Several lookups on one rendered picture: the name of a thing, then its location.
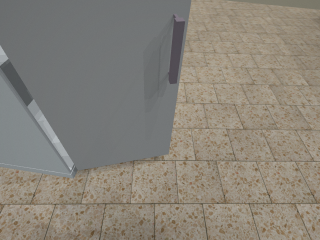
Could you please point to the handle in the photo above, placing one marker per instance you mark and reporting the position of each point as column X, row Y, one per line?
column 176, row 47

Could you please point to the fridge door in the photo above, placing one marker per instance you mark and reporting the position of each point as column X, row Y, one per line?
column 99, row 72

